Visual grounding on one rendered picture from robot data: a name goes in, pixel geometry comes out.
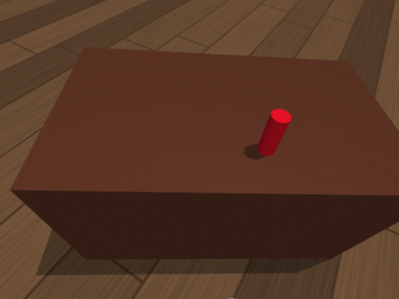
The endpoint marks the can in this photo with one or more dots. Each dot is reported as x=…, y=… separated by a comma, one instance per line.
x=275, y=128

